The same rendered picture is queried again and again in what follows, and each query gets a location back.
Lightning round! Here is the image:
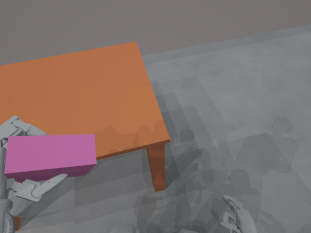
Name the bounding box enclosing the sponge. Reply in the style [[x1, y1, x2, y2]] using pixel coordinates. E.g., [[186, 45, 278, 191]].
[[4, 134, 97, 183]]

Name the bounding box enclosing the left robot thigh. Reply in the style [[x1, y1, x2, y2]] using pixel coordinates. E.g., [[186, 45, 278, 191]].
[[110, 222, 140, 233]]

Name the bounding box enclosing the right robot hand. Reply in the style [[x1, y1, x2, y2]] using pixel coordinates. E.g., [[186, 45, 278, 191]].
[[220, 195, 259, 233]]

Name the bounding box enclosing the robot left forearm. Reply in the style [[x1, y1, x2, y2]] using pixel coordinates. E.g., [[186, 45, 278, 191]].
[[0, 198, 17, 233]]

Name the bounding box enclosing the left robot hand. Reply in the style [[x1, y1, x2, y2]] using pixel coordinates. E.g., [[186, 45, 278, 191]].
[[0, 116, 68, 203]]

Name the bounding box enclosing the table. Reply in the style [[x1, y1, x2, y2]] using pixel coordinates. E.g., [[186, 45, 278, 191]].
[[0, 42, 170, 231]]

